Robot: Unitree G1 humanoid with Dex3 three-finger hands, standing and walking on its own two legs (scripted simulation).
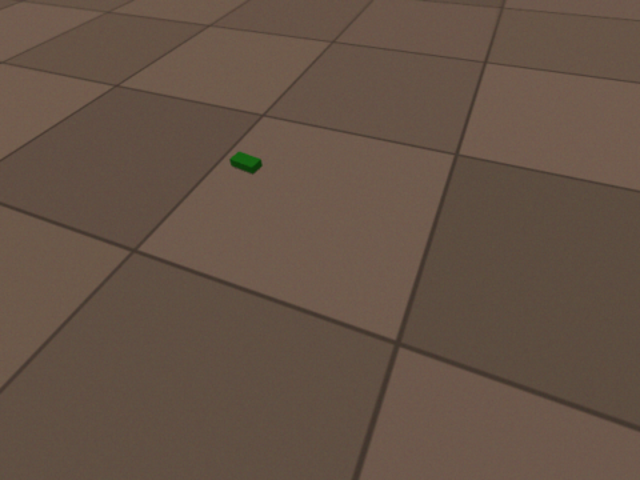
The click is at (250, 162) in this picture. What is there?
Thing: flat box
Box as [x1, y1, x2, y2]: [230, 152, 261, 173]
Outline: 230,158 230,162 232,165 252,173 261,165 260,159 241,152 236,153
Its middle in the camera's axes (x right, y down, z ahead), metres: -0.39 -0.38 +2.04
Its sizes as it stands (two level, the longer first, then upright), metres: 0.146 0.077 0.041
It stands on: the floor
